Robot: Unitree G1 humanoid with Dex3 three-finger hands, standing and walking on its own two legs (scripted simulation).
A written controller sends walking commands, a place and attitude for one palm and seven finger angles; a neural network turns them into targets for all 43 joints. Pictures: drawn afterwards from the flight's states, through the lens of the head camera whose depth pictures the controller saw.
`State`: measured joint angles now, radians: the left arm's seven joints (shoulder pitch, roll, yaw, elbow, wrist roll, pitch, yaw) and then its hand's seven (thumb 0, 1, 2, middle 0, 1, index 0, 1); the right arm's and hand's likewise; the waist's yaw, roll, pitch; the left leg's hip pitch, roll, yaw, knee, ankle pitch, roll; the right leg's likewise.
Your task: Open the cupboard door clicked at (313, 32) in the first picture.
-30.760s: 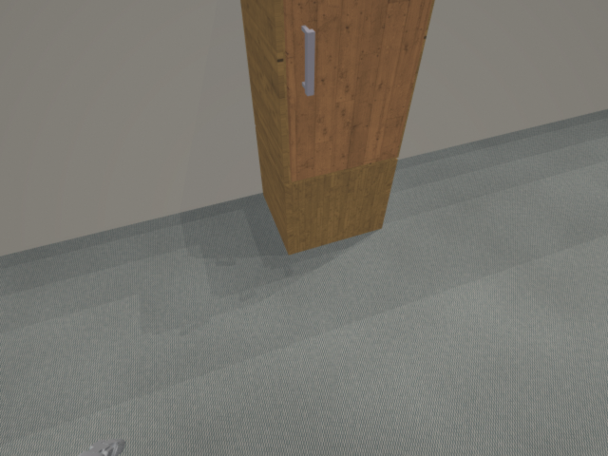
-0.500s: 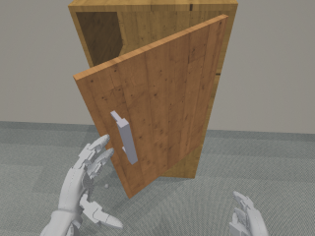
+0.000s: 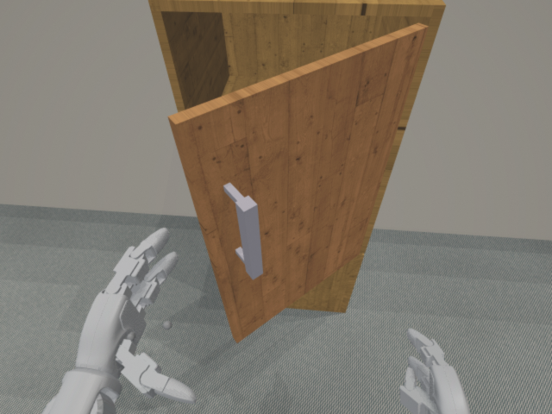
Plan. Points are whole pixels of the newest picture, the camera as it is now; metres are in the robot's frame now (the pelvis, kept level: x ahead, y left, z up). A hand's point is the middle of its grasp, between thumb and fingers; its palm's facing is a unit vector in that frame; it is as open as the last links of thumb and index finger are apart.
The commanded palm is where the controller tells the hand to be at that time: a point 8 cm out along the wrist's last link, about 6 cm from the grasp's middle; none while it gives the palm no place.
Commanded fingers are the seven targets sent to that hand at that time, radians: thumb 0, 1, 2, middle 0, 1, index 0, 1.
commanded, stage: draw the hand back to the body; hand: left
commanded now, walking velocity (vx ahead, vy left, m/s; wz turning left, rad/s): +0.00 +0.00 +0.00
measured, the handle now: (243, 233) +0.34 +0.07 +0.11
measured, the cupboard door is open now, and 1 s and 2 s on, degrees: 42 42 42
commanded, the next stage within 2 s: step back with the hand held close in 1.42 s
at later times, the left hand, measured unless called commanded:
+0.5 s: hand (93, 311) +0.20 +0.22 +0.14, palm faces +0.21 -0.94 -0.27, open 15.2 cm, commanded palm +0.16 +0.26 +0.16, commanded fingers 0.00 -0.01 0.51 -0.17 -0.30 -0.17 -0.30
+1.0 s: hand (43, 262) +0.23 +0.26 +0.19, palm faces +0.40 -0.82 -0.41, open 9.5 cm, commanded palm +0.18 +0.30 +0.21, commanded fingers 0.00 0.87 0.88 -0.20 -0.30 -0.20 -0.30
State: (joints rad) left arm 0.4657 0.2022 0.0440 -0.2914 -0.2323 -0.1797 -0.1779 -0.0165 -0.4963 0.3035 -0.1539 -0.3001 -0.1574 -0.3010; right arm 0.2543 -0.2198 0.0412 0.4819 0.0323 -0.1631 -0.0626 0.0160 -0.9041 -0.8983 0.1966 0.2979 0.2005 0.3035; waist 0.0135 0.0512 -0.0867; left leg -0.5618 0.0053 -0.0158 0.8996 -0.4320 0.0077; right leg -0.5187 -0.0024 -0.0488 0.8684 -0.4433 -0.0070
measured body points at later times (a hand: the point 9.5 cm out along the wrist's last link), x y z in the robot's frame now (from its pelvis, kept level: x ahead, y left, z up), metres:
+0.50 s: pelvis +0.01 +0.01 +0.02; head +0.00 +0.01 +0.47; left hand +0.18 +0.26 +0.15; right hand +0.20 -0.20 -0.04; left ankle +0.02 +0.11 -0.70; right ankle +0.00 -0.12 -0.70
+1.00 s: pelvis +0.03 +0.01 +0.05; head +0.02 -0.01 +0.50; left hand +0.20 +0.30 +0.21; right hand +0.22 -0.21 -0.04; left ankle +0.02 +0.11 -0.70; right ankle +0.00 -0.12 -0.70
